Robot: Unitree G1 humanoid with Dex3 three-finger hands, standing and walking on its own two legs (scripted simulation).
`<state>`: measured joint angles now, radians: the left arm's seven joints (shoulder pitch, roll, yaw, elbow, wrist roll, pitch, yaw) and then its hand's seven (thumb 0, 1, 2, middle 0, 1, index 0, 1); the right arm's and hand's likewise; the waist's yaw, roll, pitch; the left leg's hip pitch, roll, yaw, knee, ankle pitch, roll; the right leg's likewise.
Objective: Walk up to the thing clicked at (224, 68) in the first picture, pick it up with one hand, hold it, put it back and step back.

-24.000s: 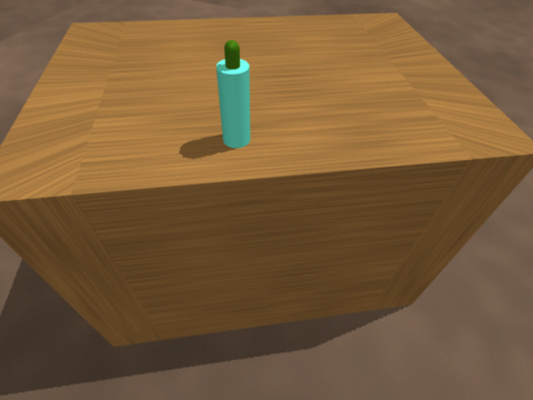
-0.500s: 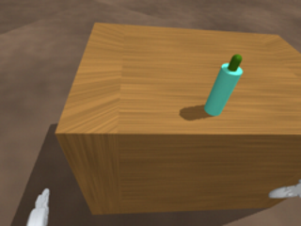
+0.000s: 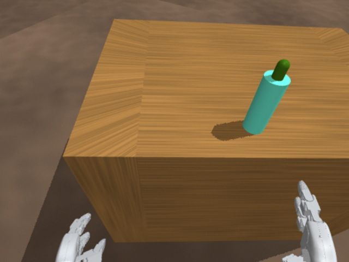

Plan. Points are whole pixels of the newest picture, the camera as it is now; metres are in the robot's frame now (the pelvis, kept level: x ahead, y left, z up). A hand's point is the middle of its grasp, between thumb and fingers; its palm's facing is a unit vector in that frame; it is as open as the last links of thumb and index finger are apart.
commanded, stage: home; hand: right
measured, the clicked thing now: (266, 98) +0.46 -0.23 +0.13
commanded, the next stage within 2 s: none
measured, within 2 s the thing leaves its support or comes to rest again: neither
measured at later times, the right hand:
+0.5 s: hand (241, 241) +0.20 -0.17 -0.10, palm faces +0.10 +0.96 -0.25, open 17.6 cm
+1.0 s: hand out of the picture +0.10 -0.26 -0.14, palm faces -0.06 +0.92 -0.40, open 17.5 cm
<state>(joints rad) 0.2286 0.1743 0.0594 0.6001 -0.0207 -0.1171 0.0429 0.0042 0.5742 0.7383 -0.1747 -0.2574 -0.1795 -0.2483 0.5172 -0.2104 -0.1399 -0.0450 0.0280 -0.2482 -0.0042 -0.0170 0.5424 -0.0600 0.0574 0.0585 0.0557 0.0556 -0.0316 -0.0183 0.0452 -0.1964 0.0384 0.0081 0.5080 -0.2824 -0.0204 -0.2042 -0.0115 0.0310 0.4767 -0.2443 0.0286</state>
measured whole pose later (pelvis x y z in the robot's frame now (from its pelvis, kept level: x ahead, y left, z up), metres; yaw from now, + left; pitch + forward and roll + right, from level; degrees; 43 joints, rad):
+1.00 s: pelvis +0.00 +0.00 +0.00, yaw +1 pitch -2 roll +0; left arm 0.19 0.37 0.00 0.91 0.02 0.00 -0.01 0.01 0.90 0.90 -0.20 -0.30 -0.21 -0.30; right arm 0.22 -0.37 0.00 0.93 -0.03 -0.03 -0.01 -0.01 0.55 -0.04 0.05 0.05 0.05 0.05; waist 0.01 -0.02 0.02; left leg -0.19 0.02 -0.01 0.52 -0.29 -0.01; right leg -0.20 -0.03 0.02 0.52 -0.28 0.03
